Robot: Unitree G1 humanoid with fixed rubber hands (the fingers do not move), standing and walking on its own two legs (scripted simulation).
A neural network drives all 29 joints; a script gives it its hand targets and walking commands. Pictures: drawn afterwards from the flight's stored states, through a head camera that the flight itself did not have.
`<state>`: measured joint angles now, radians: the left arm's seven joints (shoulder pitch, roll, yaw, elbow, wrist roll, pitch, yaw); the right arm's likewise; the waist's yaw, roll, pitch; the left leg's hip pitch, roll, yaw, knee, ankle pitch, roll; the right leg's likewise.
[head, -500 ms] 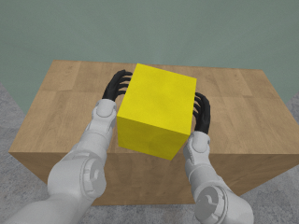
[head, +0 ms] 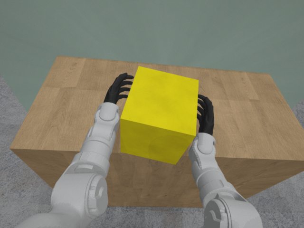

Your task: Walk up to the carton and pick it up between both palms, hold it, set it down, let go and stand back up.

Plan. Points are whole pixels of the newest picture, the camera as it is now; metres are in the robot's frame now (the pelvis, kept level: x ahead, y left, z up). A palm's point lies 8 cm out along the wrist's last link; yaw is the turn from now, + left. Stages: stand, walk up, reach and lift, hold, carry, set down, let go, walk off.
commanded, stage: reach and lift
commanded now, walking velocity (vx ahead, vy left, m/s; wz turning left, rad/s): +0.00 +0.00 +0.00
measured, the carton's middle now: (157, 117) +0.41 -0.03 +0.05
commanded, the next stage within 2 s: hold in 1.76 s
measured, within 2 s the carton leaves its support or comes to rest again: neither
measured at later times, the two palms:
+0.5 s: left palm (100, 93) +0.39 +0.12 +0.16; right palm (208, 119) +0.35 -0.14 +0.13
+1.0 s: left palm (97, 103) +0.36 +0.12 +0.16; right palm (210, 123) +0.34 -0.14 +0.13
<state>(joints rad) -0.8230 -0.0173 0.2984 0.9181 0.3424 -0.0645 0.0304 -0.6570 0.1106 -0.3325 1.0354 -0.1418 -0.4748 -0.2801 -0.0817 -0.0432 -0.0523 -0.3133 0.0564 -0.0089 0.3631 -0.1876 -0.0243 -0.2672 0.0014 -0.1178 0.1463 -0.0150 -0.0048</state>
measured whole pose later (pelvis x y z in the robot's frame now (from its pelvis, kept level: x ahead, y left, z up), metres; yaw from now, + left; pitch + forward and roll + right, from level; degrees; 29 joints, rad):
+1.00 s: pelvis -0.01 +0.00 +0.00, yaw +1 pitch -10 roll -2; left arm -0.58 -0.08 0.20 0.23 0.33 0.59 0.04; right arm -0.52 0.05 -0.03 0.51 0.11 0.13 -0.23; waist -0.10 -0.03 0.10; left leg 0.02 0.04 -0.02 0.38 -0.23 -0.01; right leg 0.02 -0.02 -0.11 0.26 -0.11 0.01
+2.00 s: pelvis -0.01 +0.01 +0.00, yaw +0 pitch -13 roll -2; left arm -0.66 -0.11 0.28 0.03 0.43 0.79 -0.02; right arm -0.64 0.00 0.05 0.47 0.25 0.24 -0.27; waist -0.10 -0.05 0.11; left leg 0.09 0.04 -0.02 0.38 -0.25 -0.01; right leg 0.11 -0.01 -0.08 0.23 -0.10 0.02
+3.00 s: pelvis -0.01 +0.00 +0.00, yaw +2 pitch -11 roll -2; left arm -0.65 -0.08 0.28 0.04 0.38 0.78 -0.03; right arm -0.63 0.03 0.03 0.42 0.22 0.28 -0.29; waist -0.10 -0.04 0.11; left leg 0.04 0.04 -0.04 0.37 -0.23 -0.02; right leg 0.06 -0.01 -0.11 0.25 -0.12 0.00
